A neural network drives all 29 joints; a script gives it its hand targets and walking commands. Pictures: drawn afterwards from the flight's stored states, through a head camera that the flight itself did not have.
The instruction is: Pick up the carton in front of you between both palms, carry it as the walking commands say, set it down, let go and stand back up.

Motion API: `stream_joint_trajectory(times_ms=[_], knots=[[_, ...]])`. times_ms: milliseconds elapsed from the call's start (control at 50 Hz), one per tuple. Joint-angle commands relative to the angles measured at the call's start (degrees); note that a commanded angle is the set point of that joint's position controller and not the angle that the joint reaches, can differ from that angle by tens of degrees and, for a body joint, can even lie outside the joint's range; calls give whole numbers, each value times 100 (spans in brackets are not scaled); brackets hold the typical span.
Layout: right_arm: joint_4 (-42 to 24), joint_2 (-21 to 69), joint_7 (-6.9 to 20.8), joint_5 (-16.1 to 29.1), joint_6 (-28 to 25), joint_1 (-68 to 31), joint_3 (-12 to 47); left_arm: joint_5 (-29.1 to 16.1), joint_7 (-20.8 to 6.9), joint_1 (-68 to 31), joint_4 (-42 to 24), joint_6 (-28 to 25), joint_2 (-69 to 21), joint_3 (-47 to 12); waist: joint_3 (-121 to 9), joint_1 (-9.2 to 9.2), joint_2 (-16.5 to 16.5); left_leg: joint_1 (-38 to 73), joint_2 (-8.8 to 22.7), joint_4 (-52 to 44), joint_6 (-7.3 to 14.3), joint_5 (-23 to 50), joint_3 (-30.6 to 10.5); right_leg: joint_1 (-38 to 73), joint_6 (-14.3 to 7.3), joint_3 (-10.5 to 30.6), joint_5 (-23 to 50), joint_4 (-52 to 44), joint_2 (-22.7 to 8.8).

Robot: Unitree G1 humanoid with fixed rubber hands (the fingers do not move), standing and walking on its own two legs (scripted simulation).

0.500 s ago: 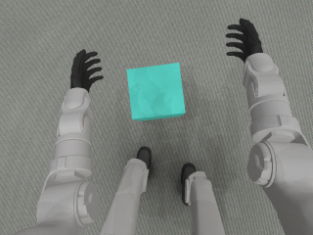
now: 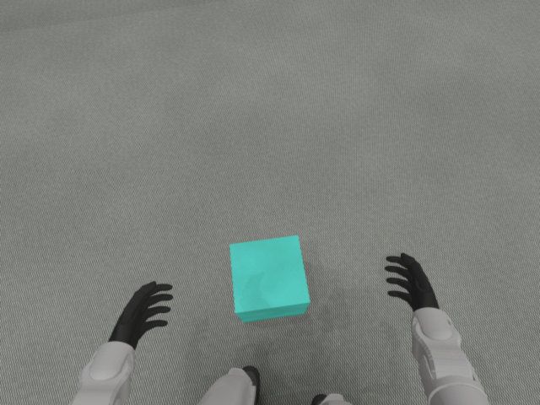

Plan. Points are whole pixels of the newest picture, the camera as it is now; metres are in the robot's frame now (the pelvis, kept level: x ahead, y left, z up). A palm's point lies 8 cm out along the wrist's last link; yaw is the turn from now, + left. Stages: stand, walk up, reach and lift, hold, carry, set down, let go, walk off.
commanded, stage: let go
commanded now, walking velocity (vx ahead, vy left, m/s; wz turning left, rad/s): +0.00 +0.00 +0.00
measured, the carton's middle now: (269, 281) +0.42 +0.07 -0.63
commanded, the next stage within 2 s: stand in 0.78 s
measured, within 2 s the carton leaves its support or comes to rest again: neither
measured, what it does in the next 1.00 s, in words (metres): stands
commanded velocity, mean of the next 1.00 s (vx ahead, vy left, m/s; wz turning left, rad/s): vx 0.00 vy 0.00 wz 0.00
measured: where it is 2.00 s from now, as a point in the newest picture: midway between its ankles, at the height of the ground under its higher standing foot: outside the picture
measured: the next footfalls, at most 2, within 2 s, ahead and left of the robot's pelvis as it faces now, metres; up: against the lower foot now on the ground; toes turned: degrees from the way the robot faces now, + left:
none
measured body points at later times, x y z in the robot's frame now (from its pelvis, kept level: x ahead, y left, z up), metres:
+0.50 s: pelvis +0.02 -0.03 +0.03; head +0.04 -0.03 +0.47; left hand +0.20 +0.20 -0.05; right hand +0.19 -0.27 -0.05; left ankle +0.03 +0.11 -0.72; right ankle -0.03 -0.14 -0.72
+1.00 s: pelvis +0.02 -0.01 +0.02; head +0.03 +0.02 +0.47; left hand +0.17 +0.27 -0.08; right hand +0.16 -0.30 -0.06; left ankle +0.03 +0.11 -0.72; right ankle -0.03 -0.14 -0.72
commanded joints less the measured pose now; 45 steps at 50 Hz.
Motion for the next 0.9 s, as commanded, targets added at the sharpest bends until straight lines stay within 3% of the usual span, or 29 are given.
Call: stream_joint_trajectory(times_ms=[0,220,300,480,500,520,540,760,780,840,880], knots=[[-621,-539,36,32,-216,287,-39,-56,49,406,-713,-172,490,21,-2011,-175,14,3496,13,-358,-299,2615,-169,234,-181,-333,974,-777,319],[-1079,-516,314,181,-119,1702,358,7,32,965,-463,-98,689,131,-734,-559,-431,3825,-174,-1154,-232,2032,73,2060,-36,-238,1882,-1599,116],[-1288,-541,428,279,25,1968,502,97,60,1087,-365,12,730,205,-359,-564,-329,3970,-233,-1330,-195,1858,106,2283,-8,-210,2028,-1758,85],[-1591,-594,579,331,351,1927,583,228,26,899,-349,339,767,294,316,-539,-237,4302,-269,-1373,-153,1339,187,2184,-7,-186,1494,-1949,44],[-1238,-587,474,431,188,2242,596,339,158,713,-710,620,949,375,30,-514,-122,4073,-384,-1202,-175,1274,230,2489,34,-175,1981,-1726,-8],[-1342,-609,408,419,171,2184,592,301,204,823,-583,702,903,250,54,-597,-327,4031,-373,-1179,-159,1233,204,2475,69,-162,2216,-1642,11],[-1357,-617,378,432,177,2161,621,286,233,828,-587,740,908,236,62,-570,-349,3995,-381,-1159,-154,1206,203,2474,78,-146,2245,-1606,7],[-1291,-708,365,339,349,2111,581,203,347,796,-699,1001,808,107,247,-685,-287,4024,-321,-1190,-169,1241,116,2338,-58,-288,1756,-1637,97],[-451,-1342,193,52,206,2097,402,301,554,498,51,542,1374,267,309,-665,-1063,3187,316,-1002,-146,884,-93,2031,24,-75,739,-1582,-186],[-282,-1399,129,33,-3,2066,367,407,563,622,337,105,1271,232,261,-743,-398,2861,328,-1245,-81,-213,-303,2029,-121,199,-361,-1648,-264],[-148,-1413,136,52,-87,1926,368,390,512,645,520,-17,1260,230,149,-700,-15,2694,402,-1413,-21,-338,-449,2253,-144,154,27,-1434,-227]])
